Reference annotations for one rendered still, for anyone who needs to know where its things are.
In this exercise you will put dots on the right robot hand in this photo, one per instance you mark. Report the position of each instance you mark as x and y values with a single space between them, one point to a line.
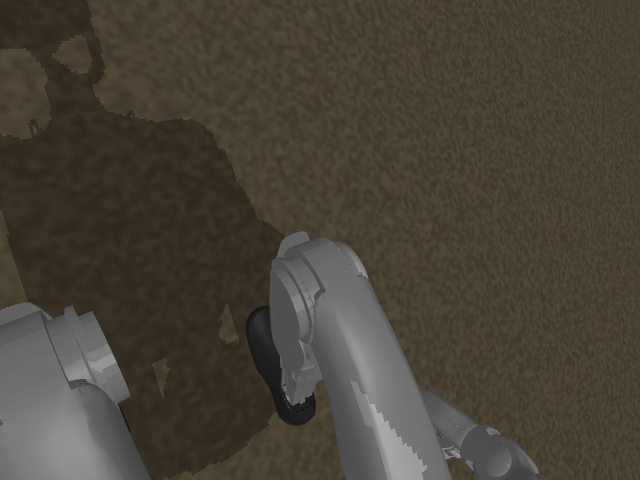
450 422

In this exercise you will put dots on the right robot arm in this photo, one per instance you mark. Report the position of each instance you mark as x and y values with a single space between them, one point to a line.
497 457

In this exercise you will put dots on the right robot foot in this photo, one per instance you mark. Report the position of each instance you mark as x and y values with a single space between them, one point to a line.
267 361

